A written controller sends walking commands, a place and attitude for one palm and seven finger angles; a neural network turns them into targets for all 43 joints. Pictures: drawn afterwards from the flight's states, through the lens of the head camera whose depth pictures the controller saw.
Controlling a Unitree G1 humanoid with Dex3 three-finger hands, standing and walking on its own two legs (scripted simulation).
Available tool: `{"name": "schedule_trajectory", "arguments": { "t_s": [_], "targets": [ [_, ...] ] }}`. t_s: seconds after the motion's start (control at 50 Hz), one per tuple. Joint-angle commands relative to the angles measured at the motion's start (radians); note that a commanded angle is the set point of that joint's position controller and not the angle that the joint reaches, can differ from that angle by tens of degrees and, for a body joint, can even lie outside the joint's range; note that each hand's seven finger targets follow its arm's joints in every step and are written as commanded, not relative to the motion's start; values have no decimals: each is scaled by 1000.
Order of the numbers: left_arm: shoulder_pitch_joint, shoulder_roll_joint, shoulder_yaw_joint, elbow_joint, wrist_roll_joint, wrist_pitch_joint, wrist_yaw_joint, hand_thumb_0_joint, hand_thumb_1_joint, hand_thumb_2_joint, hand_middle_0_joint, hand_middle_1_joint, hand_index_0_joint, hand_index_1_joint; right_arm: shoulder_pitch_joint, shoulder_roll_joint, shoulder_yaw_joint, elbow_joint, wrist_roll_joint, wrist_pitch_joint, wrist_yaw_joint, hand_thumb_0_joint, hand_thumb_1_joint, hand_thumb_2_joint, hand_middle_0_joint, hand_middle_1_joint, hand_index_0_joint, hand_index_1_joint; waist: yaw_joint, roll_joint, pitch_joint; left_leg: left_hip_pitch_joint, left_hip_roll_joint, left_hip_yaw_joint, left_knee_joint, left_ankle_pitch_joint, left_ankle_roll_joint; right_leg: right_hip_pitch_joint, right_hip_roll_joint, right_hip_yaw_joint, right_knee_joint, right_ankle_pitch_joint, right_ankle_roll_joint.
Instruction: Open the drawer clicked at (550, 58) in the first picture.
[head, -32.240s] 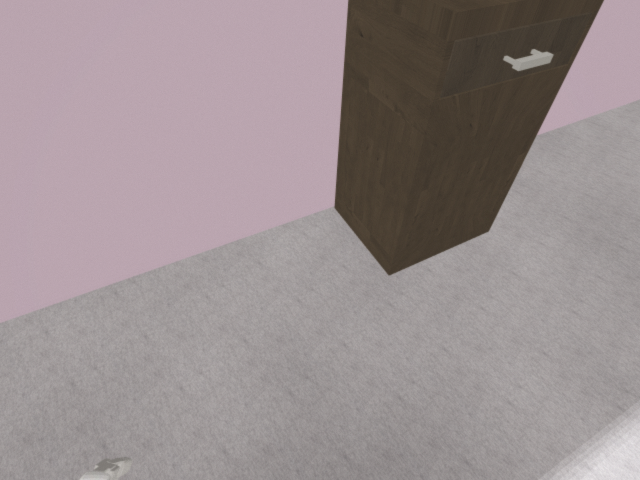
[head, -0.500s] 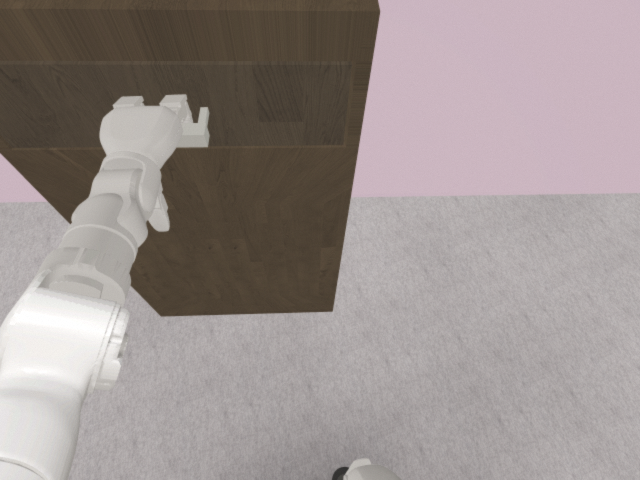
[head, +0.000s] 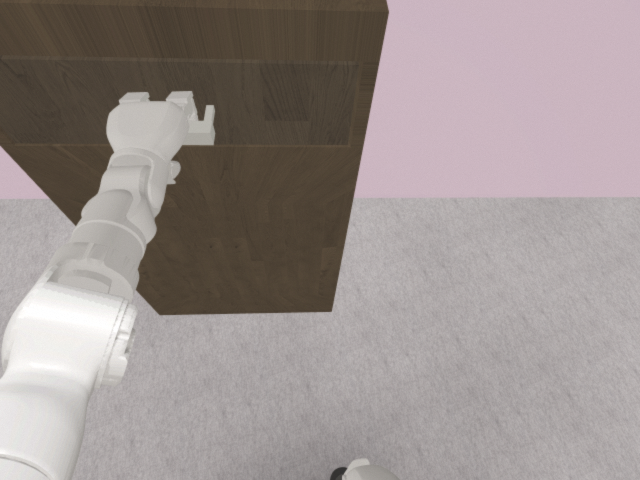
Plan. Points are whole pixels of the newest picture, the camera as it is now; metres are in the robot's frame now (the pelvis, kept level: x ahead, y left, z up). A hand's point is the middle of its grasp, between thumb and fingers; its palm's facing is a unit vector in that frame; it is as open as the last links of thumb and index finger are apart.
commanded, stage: close the thumb around the handle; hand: left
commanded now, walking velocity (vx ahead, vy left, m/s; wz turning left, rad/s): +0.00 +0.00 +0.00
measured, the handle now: (168, 122) +0.57 +0.15 +0.08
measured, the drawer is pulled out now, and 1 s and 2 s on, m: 0.00 0.01 0.05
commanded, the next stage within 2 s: pull the drawer open in 0.22 s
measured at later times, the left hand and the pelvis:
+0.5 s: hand (164, 160) +0.52 +0.16 +0.06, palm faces -0.04 -0.02 -1.00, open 5.4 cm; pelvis +0.00 +0.01 +0.00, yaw -1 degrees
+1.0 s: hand (162, 165) +0.52 +0.16 +0.06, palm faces -0.04 -0.01 -1.00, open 5.4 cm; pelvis +0.01 +0.00 +0.00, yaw +0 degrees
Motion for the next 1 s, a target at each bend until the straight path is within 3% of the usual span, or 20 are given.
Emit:
{"name": "schedule_trajectory", "arguments": {
  "t_s": [0.0,0.06,0.08,0.1,0.24,0.3,0.36,0.4,0.44,0.48,0.54,0.58,0.64,0.68,0.74,0.8,0.82,0.86,0.92,0.98],
  "targets": [
    [-476,259,57,-124,-5,41,25,0,900,900,-400,-1350,-400,-1350,147,-165,-51,-53,1,-10,-12,0,-900,-900,200,300,200,300,-19,-5,-386,182,2,-16,-48,389,-8,261,-11,22,-56,316,7],
    [-514,300,82,-154,-4,30,28,0,900,900,-400,-1350,-400,-1350,152,-171,-51,-56,-1,-14,-15,0,-900,-900,200,300,200,300,-15,12,-414,187,4,-21,-50,386,-8,266,-12,26,-51,308,6],
    [-474,303,87,-125,3,35,27,0,900,900,-400,-1350,-400,-1350,148,-168,-50,-58,1,-12,-15,0,-900,-900,200,300,200,300,-5,15,-407,180,2,-18,-47,378,-9,264,-11,24,-49,298,4],
    [-493,269,59,-131,1,34,27,0,900,900,-400,-1350,-400,-1350,149,-169,-49,-58,0,-14,-16,0,-900,-900,200,300,200,300,-19,11,-402,186,4,-19,-49,374,-8,249,-11,21,-52,292,5],
    [-500,317,105,-166,-3,15,34,0,900,900,-400,-1350,-400,-1350,156,-173,-53,-59,-5,-17,-18,0,-900,-900,200,300,200,300,-6,3,-441,200,8,-27,-44,396,-10,265,-10,21,-44,296,3],
    [-481,245,55,-146,-8,21,34,0,900,900,-400,-1350,-400,-1350,156,-171,-54,-59,-3,-21,-14,0,-900,-900,200,300,200,300,-17,11,-403,208,10,-28,-47,383,-10,224,-7,14,-52,270,4],
    [-452,300,102,-177,-9,12,33,0,900,900,-400,-1350,-400,-1350,155,-174,-56,-63,-4,-20,-15,0,-900,-900,200,300,200,300,9,19,-453,218,12,-26,-49,405,-11,263,-8,21,-44,293,2],
    [-382,233,69,-171,-19,13,26,0,900,900,-400,-1350,-400,-1350,150,-165,-57,-70,-3,-18,-10,0,-900,-900,200,300,200,300,23,18,-443,236,15,-25,-53,439,-14,267,-6,12,-46,307,-1],
    [-350,246,87,-179,-25,9,20,0,900,900,-400,-1350,-400,-1350,142,-170,-57,-70,-2,-15,-10,0,-900,-900,200,300,200,300,30,-8,-435,232,17,-23,-54,447,-13,280,-5,15,-48,317,0],
    [-293,256,103,-216,-28,6,19,0,900,900,-400,-1350,-400,-1350,135,-167,-60,-80,-1,-11,-8,0,-900,-900,200,300,200,300,57,-2,-459,240,16,-16,-60,478,-11,321,-6,19,-48,353,0],
    [-224,219,86,-235,-34,6,8,0,900,900,-400,-1350,-400,-1350,120,-165,-61,-85,1,-4,-3,0,-900,-900,200,300,200,300,68,-19,-438,249,21,-15,-67,534,-14,341,-7,16,-51,389,-1],
    [-172,242,110,-277,-34,5,7,0,900,900,-400,-1350,-400,-1350,108,-165,-62,-93,4,4,-1,0,-900,-900,200,300,200,300,88,-15,-431,258,23,-10,-72,554,-13,353,-7,17,-52,403,0],
    [-149,179,69,-359,-39,4,0,0,900,900,-400,-1350,-400,-1350,91,-159,-68,-103,3,12,9,0,-900,-900,200,300,200,300,91,0,-437,316,31,-16,-68,676,-16,351,-7,14,-53,446,-1],
    [-82,178,82,-402,-39,9,2,0,900,900,-400,-1350,-400,-1350,84,-157,-73,-106,2,18,17,0,-900,-900,200,300,200,300,105,3,-455,357,36,-22,-60,759,-18,357,-5,14,-50,482,2],
    [-443,188,28,-354,-19,25,25,0,900,900,-400,-1350,-400,-1350,111,-165,-72,-46,0,18,9,0,-900,-900,200,300,200,300,-11,-34,-316,311,32,-30,-58,619,-17,239,-4,7,-69,414,6],
    [-395,244,86,-310,-4,42,42,0,900,900,-400,-1350,-400,-1350,114,-163,-71,-46,-7,10,4,0,-900,-900,200,300,200,300,22,6,-407,319,15,-20,-50,622,-17,285,-7,19,-55,436,1],
    [-420,245,85,-308,-2,41,43,0,900,900,-400,-1350,-400,-1350,118,-157,-70,-44,-7,11,2,0,-900,-900,200,300,200,300,16,7,-428,324,15,-25,-42,653,-20,290,-8,18,-43,456,1],
    [-458,174,30,-318,-14,32,34,0,900,900,-400,-1350,-400,-1350,123,-147,-72,-40,-11,7,8,0,-900,-900,200,300,200,300,7,58,-471,375,18,-34,-24,725,-27,261,-9,14,-35,462,3],
    [-462,233,76,-278,-21,30,31,0,900,900,-400,-1350,-400,-1350,118,-155,-67,-43,-16,9,4,0,-900,-900,200,300,200,300,7,28,-471,337,12,-26,-21,659,-20,287,-9,21,-35,459,6],
    [-463,230,72,-255,-30,22,27,0,900,900,-400,-1350,-400,-1350,115,-151,-65,-51,-13,6,-2,0,-900,-900,200,300,200,300,0,-10,-471,282,1,-16,-27,583,-12,335,-14,30,-42,484,11]
  ]
}}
